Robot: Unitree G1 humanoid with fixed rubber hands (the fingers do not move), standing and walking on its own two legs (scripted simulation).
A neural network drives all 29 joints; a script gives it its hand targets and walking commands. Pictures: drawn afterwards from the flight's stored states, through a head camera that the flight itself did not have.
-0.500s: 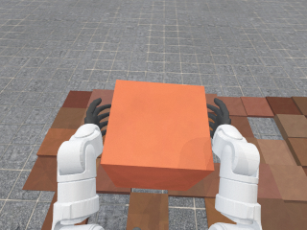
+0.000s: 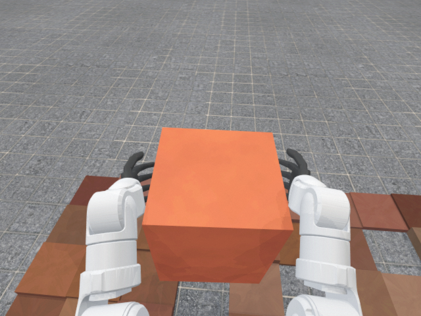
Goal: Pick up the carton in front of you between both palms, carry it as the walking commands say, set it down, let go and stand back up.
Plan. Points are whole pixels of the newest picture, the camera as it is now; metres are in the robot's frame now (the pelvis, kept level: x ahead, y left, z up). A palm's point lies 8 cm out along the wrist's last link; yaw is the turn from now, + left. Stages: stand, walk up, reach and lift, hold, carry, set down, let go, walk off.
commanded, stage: carry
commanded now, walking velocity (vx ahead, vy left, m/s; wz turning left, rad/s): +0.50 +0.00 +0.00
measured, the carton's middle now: (213, 210) +0.33 +0.01 +0.05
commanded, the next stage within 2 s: none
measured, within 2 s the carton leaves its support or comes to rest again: neither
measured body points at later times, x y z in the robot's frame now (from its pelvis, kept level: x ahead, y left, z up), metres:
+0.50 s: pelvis +0.36 +0.01 -0.03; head +0.35 +0.03 +0.42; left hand +0.70 +0.14 +0.08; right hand +0.68 -0.16 +0.09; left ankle +0.43 +0.06 -0.76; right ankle +0.14 -0.09 -0.66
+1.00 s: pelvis +0.70 -0.01 -0.01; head +0.73 +0.00 +0.44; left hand +1.04 +0.17 +0.11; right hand +1.07 -0.14 +0.11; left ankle +0.54 +0.08 -0.59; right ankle +0.79 -0.07 -0.71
